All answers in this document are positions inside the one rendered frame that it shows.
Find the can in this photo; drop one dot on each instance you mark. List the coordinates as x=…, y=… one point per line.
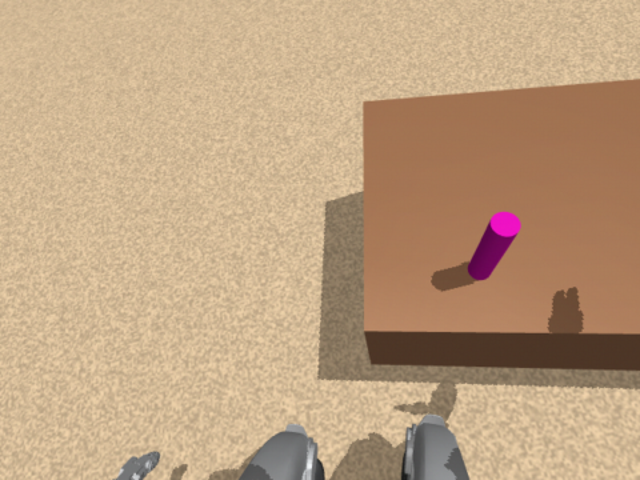
x=499, y=234

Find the left robot hand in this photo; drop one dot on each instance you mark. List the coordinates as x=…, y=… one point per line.
x=137, y=469

